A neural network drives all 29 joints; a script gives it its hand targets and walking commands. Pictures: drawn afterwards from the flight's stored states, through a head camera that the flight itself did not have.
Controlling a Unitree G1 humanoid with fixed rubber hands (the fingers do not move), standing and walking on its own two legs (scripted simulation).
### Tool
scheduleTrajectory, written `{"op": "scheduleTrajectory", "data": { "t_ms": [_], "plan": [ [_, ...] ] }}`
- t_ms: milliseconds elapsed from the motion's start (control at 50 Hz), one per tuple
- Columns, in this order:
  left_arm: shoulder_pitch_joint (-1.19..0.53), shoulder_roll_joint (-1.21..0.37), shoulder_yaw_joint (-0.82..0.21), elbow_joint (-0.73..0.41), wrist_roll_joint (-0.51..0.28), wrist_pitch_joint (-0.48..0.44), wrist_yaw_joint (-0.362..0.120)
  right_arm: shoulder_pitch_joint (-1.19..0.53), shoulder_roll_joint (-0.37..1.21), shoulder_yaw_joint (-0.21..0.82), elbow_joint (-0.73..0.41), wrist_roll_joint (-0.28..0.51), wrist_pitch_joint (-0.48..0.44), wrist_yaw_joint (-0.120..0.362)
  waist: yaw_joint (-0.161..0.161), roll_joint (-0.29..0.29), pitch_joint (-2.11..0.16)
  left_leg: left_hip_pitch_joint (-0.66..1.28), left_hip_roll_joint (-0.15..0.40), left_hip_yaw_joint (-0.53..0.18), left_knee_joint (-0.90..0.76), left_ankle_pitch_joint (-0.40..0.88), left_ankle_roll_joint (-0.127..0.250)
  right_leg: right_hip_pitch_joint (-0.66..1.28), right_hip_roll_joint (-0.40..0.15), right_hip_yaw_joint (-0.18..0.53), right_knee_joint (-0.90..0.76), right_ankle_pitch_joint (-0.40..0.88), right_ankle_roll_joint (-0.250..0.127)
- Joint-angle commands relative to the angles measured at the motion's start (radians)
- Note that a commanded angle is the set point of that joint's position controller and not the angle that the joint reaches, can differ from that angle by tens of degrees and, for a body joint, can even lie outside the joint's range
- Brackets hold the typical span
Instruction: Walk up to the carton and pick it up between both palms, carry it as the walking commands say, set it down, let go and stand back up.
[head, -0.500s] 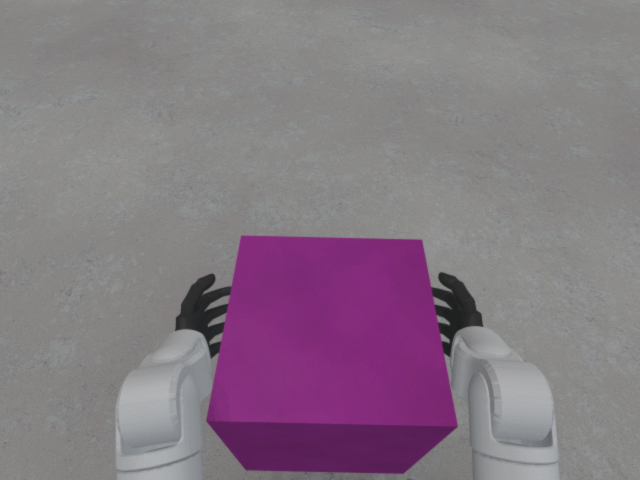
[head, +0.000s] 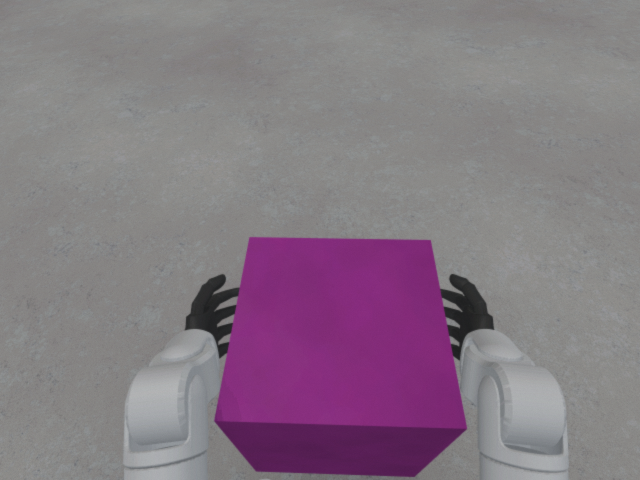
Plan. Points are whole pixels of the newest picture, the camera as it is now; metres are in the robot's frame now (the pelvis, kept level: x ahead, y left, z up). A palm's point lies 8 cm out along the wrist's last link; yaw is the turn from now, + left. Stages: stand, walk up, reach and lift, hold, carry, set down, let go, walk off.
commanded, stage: carry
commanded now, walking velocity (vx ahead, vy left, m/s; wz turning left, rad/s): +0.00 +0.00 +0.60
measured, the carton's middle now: (336, 364) +0.27 -0.01 +0.01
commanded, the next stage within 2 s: none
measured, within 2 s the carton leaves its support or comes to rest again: neither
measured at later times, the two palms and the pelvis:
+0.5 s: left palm (44, 455) +0.17 +0.27 +0.08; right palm (341, 358) +0.25 -0.02 +0.08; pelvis -0.05 +0.05 +0.00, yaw +16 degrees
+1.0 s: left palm out of the picture +0.03 +0.32 +0.08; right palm (259, 422) +0.19 +0.07 +0.08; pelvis -0.13 +0.04 +0.00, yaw +32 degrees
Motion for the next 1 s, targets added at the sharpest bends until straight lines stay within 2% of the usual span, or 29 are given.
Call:
{"op": "scheduleTrajectory", "data": {
  "t_ms": [0,80,100,120,140,160,180,200,220,240,300,360,420,480,520,540,560,580,600,620,640,660,700,720,780,820,940,960,980],
  "plan": [
    [-0.352,-0.904,-0.653,-0.025,-0.379,0.023,-0.234,-0.486,0.875,0.748,-0.083,0.455,-0.024,0.257,0.042,-0.245,-0.264,0.043,-0.019,0.073,-0.101,-0.01,-0.009,0.226,-0.232,0.074,-0.076,0.643,-0.037],
    [-0.347,-0.899,-0.658,-0.012,-0.37,0.031,-0.24,-0.459,0.872,0.726,-0.047,0.44,-0.02,0.254,0.06,-0.295,-0.29,0.116,-0.054,0.116,-0.308,-0.011,0.014,0.284,-0.262,0.06,-0.028,0.612,-0.019],
    [-0.352,-0.901,-0.664,-0.007,-0.369,0.03,-0.24,-0.462,0.877,0.725,-0.041,0.445,-0.021,0.256,0.059,-0.295,-0.295,0.149,-0.059,0.115,-0.398,0.002,0.027,0.29,-0.264,0.056,0.0,0.589,-0.003],
    [-0.358,-0.9,-0.669,-0.001,-0.367,0.031,-0.239,-0.454,0.883,0.725,-0.03,0.45,-0.023,0.26,0.045,-0.253,-0.295,0.224,-0.056,0.11,-0.556,0.116,0.041,0.261,-0.254,0.035,0.044,0.554,0.032],
    [-0.357,-0.901,-0.679,0.012,-0.365,0.031,-0.239,-0.447,0.889,0.724,-0.024,0.457,-0.026,0.264,0.027,-0.164,-0.312,0.381,-0.022,0.06,-0.673,0.246,0.057,0.155,-0.226,0.013,0.136,0.458,0.074],
    [-0.384,-0.906,-0.696,0.015,-0.369,0.03,-0.238,-0.438,0.888,0.71,-0.013,0.458,-0.03,0.268,0.008,-0.002,-0.332,0.588,0.084,-0.098,-0.662,0.478,0.087,-0.074,-0.189,0.032,0.283,0.195,0.108],
    [-0.378,-0.928,-0.705,0.034,-0.377,0.029,-0.24,-0.422,0.877,0.686,-0.006,0.446,-0.036,0.267,0.025,0.277,-0.339,0.724,0.299,-0.376,-0.564,1.101,0.153,-0.327,-0.076,0.022,0.452,-0.332,0.142],
    [-0.459,-0.935,-0.74,-0.015,-0.415,0.023,-0.246,-0.429,0.896,0.681,0.0,0.426,-0.051,0.266,0.014,0.29,-0.337,0.706,0.306,-0.338,-0.508,1.243,0.254,-0.403,-0.046,0.119,0.568,-0.388,0.146],
    [-0.446,-0.96,-0.738,-0.017,-0.407,0.015,-0.246,-0.422,0.932,0.689,-0.007,0.417,-0.055,0.271,0.017,0.196,-0.334,0.713,0.248,-0.246,-0.5,1.174,0.239,-0.429,-0.052,0.142,0.63,-0.343,0.147],
    [-0.464,-0.971,-0.755,-0.031,-0.419,0.004,-0.248,-0.441,0.933,0.689,-0.02,0.415,-0.06,0.27,0.021,0.13,-0.334,0.702,0.206,-0.211,-0.495,1.111,0.209,-0.429,-0.036,0.151,0.631,-0.286,0.146],
    [-0.499,-0.977,-0.777,-0.097,-0.44,-0.012,-0.241,-0.459,0.928,0.681,-0.074,0.41,-0.077,0.263,0.02,0.123,-0.346,0.586,0.163,-0.195,-0.559,0.807,0.212,-0.358,-0.014,0.165,0.59,-0.198,0.14],
    [-0.432,-0.963,-0.765,-0.089,-0.43,-0.007,-0.23,-0.43,0.905,0.693,-0.095,0.399,-0.074,0.256,0.016,0.101,-0.349,0.558,0.167,-0.244,-0.593,0.68,0.239,-0.341,0.008,0.176,0.522,-0.175,0.133],
    [-0.359,-0.944,-0.749,-0.052,-0.406,0.006,-0.228,-0.392,0.88,0.702,-0.072,0.386,-0.059,0.257,0.013,0.093,-0.345,0.517,0.18,-0.294,-0.605,0.64,0.253,-0.292,0.035,0.178,0.412,-0.165,0.121],
    [-0.357,-0.94,-0.737,-0.033,-0.392,0.015,-0.23,-0.413,0.868,0.714,-0.062,0.395,-0.044,0.266,0.015,0.105,-0.323,0.447,0.177,-0.32,-0.608,0.624,0.247,-0.196,0.077,0.163,0.276,-0.167,0.114],
    [-0.357,-0.938,-0.723,-0.019,-0.387,0.018,-0.231,-0.439,0.862,0.721,-0.057,0.405,-0.037,0.272,0.021,0.116,-0.314,0.379,0.157,-0.307,-0.59,0.613,0.226,-0.08,0.098,0.135,0.121,-0.133,0.112],
    [-0.346,-0.94,-0.715,-0.01,-0.385,0.02,-0.231,-0.454,0.858,0.723,-0.056,0.412,-0.033,0.273,0.033,0.114,-0.318,0.331,0.123,-0.281,-0.553,0.584,0.193,0.022,0.1,0.123,-0.031,-0.05,0.111],
    [-0.345,-0.936,-0.707,0.002,-0.383,0.02,-0.233,-0.458,0.859,0.723,-0.051,0.415,-0.03,0.273,0.037,0.079,-0.334,0.227,0.082,-0.241,-0.498,0.516,0.143,0.176,0.037,0.168,-0.145,0.045,0.098],
    [-0.333,-0.918,-0.696,0.02,-0.372,0.019,-0.235,-0.474,0.879,0.732,-0.05,0.42,-0.028,0.275,0.045,-0.085,-0.314,0.055,-0.001,-0.151,-0.343,0.296,0.082,0.309,-0.141,0.334,-0.263,0.091,0.048],
    [-0.326,-0.914,-0.685,0.028,-0.368,0.018,-0.238,-0.479,0.901,0.733,-0.05,0.418,-0.025,0.275,0.034,-0.303,-0.291,-0.116,-0.075,-0.043,-0.104,-0.149,0.034,0.36,-0.403,0.526,-0.231,0.379,-0.038],
    [-0.31,-0.94,-0.679,0.052,-0.359,0.015,-0.24,-0.54,0.905,0.755,-0.079,0.432,-0.026,0.28,0.044,-0.3,-0.263,-0.113,0.029,-0.066,0.054,-0.171,0.033,0.253,-0.429,0.457,-0.219,0.418,-0.149],
    [-0.373,-0.938,-0.673,0.025,-0.364,0.013,-0.241,-0.561,0.918,0.749,-0.049,0.439,-0.028,0.281,0.039,-0.155,-0.215,-0.072,0.02,-0.081,0.144,-0.122,0.021,0.154,-0.353,0.38,-0.223,0.386,-0.124],
    [-0.389,-0.943,-0.674,0.013,-0.365,0.009,-0.24,-0.571,0.918,0.757,-0.051,0.449,-0.031,0.282,0.04,-0.083,-0.19,-0.062,0.031,-0.083,0.156,-0.065,0.02,0.121,-0.308,0.301,-0.215,0.325,-0.084],
    [-0.419,-0.941,-0.675,-0.009,-0.372,0.003,-0.234,-0.586,0.929,0.769,-0.05,0.472,-0.033,0.281,0.04,-0.118,-0.171,-0.055,0.037,-0.043,0.129,-0.016,0.011,0.11,-0.247,0.164,-0.186,0.327,-0.04],
    [-0.418,-0.933,-0.675,-0.012,-0.374,0.006,-0.232,-0.572,0.925,0.766,-0.046,0.467,-0.032,0.277,0.04,-0.148,-0.183,-0.048,0.021,-0.012,0.102,-0.004,0.005,0.126,-0.23,0.134,-0.171,0.344,-0.032],
    [-0.373,-0.919,-0.656,0.003,-0.38,0.014,-0.234,-0.536,0.905,0.763,-0.051,0.454,-0.029,0.266,0.05,-0.216,-0.241,-0.014,-0.008,0.016,0.005,-0.019,-0.003,0.221,-0.239,0.159,-0.118,0.644,-0.049],
    [-0.378,-0.915,-0.657,-0.002,-0.39,0.019,-0.242,-0.495,0.907,0.747,-0.026,0.428,-0.03,0.256,0.052,-0.249,-0.28,0.005,-0.016,0.026,-0.081,-0.042,0.001,0.287,-0.249,0.158,-0.09,0.729,-0.056],
    [-0.395,-0.925,-0.683,-0.002,-0.395,0.015,-0.256,-0.477,0.93,0.718,0.008,0.409,-0.046,0.246,0.057,-0.314,-0.326,0.169,-0.045,0.059,-0.448,0.006,0.027,0.312,-0.267,0.149,-0.079,0.671,-0.036],
    [-0.398,-0.93,-0.689,0.004,-0.392,0.014,-0.255,-0.471,0.936,0.715,0.021,0.412,-0.047,0.248,0.044,-0.284,-0.333,0.237,-0.043,0.062,-0.605,0.101,0.041,0.297,-0.255,0.132,-0.055,0.617,-0.011],
    [-0.383,-0.93,-0.699,0.01,-0.386,0.012,-0.253,-0.463,0.937,0.71,0.032,0.418,-0.049,0.253,0.037,-0.212,-0.341,0.356,-0.028,0.042,-0.733,0.219,0.055,0.231,-0.224,0.112,-0.015,0.532,0.028]
  ]
}}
